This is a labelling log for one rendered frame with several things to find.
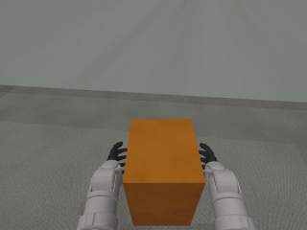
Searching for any left robot forearm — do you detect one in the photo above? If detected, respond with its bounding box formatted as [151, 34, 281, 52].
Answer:
[76, 160, 123, 230]

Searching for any right robot hand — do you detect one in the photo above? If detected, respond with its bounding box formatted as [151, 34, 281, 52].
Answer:
[199, 143, 217, 175]

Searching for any right robot forearm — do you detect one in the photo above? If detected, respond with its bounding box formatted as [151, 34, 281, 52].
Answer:
[204, 161, 257, 230]

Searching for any carton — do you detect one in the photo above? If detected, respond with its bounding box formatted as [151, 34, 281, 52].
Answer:
[123, 119, 206, 226]

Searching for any left robot hand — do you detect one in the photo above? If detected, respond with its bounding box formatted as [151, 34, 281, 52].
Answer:
[107, 141, 128, 174]

